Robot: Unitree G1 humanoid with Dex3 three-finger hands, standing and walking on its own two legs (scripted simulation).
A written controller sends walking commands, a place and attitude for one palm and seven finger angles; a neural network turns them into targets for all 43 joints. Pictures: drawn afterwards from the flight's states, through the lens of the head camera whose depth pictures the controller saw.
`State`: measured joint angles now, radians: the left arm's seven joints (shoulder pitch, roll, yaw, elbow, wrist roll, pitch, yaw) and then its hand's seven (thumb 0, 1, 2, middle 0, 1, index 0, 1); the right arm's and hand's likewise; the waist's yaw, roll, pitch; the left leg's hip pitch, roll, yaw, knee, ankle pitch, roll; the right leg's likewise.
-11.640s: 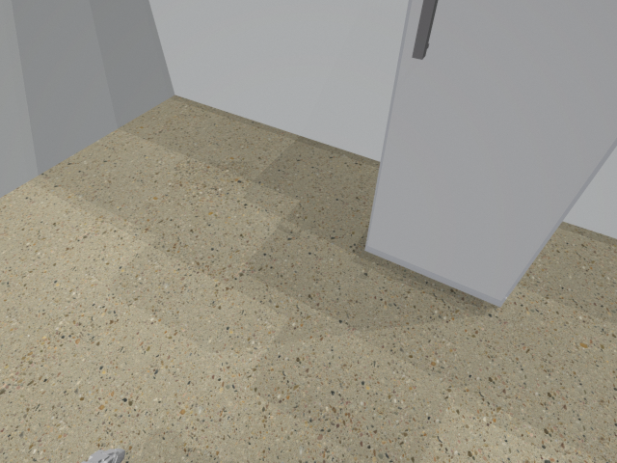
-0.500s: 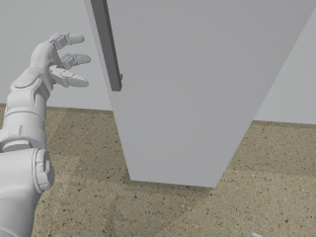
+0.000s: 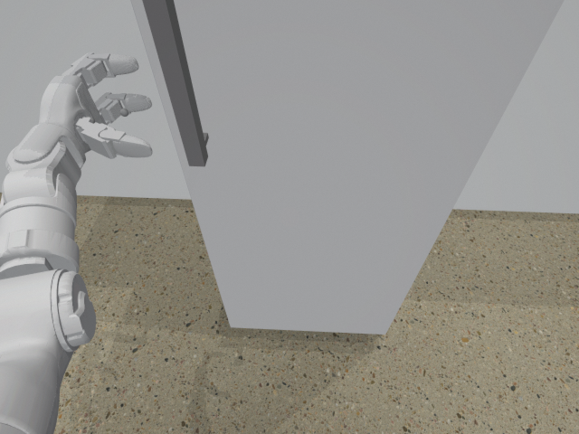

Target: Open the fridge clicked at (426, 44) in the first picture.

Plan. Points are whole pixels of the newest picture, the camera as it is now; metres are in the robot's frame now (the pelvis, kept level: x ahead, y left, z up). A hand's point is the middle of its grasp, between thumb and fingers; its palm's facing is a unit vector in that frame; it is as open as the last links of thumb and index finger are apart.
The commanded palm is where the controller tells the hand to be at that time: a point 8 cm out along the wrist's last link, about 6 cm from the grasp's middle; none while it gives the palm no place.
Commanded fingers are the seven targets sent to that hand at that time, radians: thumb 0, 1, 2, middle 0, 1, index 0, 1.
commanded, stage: move the hooked fingers beside the handle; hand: left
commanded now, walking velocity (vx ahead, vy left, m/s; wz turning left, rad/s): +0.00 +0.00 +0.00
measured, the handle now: (183, 74) +0.53 +0.13 +0.24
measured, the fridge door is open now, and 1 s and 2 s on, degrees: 0 0 0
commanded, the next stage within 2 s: feel for the door with the fingertips in 0.40 s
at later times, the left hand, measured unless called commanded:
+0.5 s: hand (133, 108) +0.47 +0.19 +0.23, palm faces -0.05 -1.00 +0.01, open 14.0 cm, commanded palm +0.45 +0.25 +0.23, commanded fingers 0.00 -0.50 0.30 -0.30 -1.20 -0.30 -1.20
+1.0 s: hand (162, 109) +0.47 +0.16 +0.22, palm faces -0.05 -1.00 +0.02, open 14.0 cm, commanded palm +0.45 +0.22 +0.23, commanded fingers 0.00 -0.50 0.30 -0.30 -1.20 -0.30 -1.20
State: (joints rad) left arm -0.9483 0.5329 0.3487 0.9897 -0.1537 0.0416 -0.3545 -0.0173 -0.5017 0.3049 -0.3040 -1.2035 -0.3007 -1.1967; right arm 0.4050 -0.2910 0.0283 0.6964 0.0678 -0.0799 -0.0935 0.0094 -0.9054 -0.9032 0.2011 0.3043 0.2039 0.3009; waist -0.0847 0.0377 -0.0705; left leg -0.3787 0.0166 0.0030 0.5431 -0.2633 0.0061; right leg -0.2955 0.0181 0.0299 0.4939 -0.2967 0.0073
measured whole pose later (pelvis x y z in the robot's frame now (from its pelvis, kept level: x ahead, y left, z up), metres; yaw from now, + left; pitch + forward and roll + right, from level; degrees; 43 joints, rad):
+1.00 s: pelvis +0.00 +0.00 +0.00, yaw +0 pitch +5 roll -1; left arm -1.01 0.43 0.30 1.02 -0.14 0.06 -0.25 -0.02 -0.50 0.30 -0.31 -1.20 -0.30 -1.20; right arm 0.34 -0.27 0.04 0.68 0.06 -0.09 -0.08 0.01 -0.91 -0.90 0.20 0.30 0.20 0.30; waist -0.08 0.04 -0.07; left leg -0.38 0.02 0.00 0.55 -0.26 0.00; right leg -0.30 0.02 0.02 0.51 -0.31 0.00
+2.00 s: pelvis -0.01 +0.00 +0.00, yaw +0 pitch +6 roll -1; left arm -1.03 0.43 0.28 1.04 -0.14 0.02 -0.25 -0.02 -0.50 0.30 -0.31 -1.20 -0.30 -1.20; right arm 0.38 -0.28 0.03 0.70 0.06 -0.10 -0.08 0.01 -0.91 -0.90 0.20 0.30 0.20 0.30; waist -0.09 0.04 -0.08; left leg -0.41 0.01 0.00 0.57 -0.27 0.01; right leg -0.33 0.02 0.02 0.53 -0.31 0.01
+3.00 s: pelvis -0.01 -0.01 +0.00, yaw +1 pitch +6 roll -1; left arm -1.07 0.35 0.25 1.04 -0.13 0.04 -0.16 -0.02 -0.50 0.30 -0.30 -1.20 -0.30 -1.20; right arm 0.34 -0.27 0.03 0.70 0.05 -0.10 -0.07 0.01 -0.91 -0.90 0.20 0.30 0.20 0.30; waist -0.09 0.04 -0.07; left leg -0.40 0.01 -0.01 0.56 -0.26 0.00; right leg -0.32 0.02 0.01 0.53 -0.31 0.00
